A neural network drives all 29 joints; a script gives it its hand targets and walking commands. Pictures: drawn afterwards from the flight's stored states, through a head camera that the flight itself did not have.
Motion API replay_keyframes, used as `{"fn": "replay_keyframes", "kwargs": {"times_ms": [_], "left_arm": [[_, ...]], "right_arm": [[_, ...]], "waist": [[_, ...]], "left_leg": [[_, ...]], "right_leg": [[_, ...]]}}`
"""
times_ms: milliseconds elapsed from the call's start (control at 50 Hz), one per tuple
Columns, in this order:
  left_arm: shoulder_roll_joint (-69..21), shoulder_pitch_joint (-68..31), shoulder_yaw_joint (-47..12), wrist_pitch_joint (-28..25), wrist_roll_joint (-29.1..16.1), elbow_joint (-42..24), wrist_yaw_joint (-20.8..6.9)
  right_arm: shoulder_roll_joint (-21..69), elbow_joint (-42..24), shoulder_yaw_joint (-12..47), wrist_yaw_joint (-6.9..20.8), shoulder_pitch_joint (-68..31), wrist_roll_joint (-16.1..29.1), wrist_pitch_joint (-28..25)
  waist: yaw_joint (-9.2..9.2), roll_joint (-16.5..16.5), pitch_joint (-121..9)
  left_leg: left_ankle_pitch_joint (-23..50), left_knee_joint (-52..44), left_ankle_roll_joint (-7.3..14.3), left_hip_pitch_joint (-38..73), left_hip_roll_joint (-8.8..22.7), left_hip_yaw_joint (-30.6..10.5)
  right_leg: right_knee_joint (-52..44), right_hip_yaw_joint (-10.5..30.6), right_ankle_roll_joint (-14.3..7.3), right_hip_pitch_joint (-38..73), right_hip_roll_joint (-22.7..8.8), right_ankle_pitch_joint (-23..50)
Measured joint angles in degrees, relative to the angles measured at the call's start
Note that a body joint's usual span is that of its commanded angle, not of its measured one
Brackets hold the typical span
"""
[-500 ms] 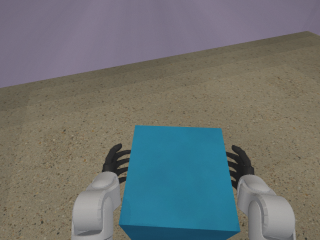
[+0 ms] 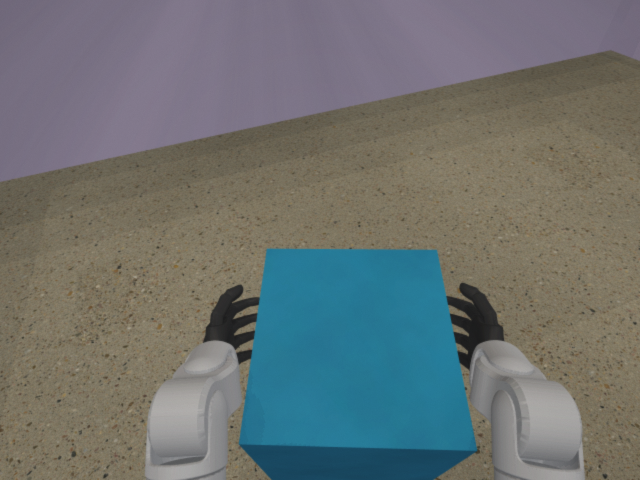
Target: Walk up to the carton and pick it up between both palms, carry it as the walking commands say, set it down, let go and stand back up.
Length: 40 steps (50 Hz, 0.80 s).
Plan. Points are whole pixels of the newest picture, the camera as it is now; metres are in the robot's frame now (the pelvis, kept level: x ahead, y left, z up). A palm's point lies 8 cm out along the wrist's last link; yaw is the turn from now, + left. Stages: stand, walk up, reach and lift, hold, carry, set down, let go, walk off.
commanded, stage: carry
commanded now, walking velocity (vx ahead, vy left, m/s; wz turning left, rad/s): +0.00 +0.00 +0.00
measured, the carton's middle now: (349, 375) +0.26 +0.00 +0.02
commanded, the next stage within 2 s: hold in 1.84 s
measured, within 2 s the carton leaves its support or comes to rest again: neither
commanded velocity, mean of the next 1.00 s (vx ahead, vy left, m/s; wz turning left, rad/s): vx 0.00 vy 0.00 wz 0.00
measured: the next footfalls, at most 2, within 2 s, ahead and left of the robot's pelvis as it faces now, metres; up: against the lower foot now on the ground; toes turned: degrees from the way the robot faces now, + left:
none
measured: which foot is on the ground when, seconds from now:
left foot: down 0.00-1.00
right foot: down 0.00-1.00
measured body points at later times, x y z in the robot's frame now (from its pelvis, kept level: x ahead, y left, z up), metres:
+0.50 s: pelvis +0.01 -0.01 +0.00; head -0.01 -0.01 +0.45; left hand +0.27 +0.14 +0.08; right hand +0.27 -0.15 +0.08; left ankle +0.04 +0.10 -0.74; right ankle +0.00 -0.10 -0.74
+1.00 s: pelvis +0.01 -0.01 +0.00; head -0.01 -0.01 +0.45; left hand +0.27 +0.14 +0.09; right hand +0.27 -0.16 +0.08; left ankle +0.04 +0.10 -0.74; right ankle +0.00 -0.10 -0.74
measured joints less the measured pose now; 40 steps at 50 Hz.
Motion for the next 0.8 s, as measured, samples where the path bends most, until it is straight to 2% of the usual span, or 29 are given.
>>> {"fn": "replay_keyframes", "kwargs": {"times_ms": [500,800], "left_arm": [[0.01,0.4,0.03,-0.95,0.07,0.64,0.1],[0.0,1.02,-0.44,0.65,-0.22,-1.78,0.37]], "right_arm": [[-0.01,1.27,0.07,0.16,0.29,0.14,-1.41],[-0.02,-1.35,0.41,0.04,1.16,0.31,0.12]], "waist": [[0.27,-0.83,-0.83],[0.36,-0.92,-0.97]], "left_leg": [[-0.77,0.46,-0.76,-0.38,0.55,-0.21],[-1.16,0.77,-0.84,-0.13,0.64,-0.04]], "right_leg": [[0.35,-0.15,-0.65,-0.34,0.53,-0.89],[0.7,0.03,-0.69,-0.18,0.56,-1.24]]}}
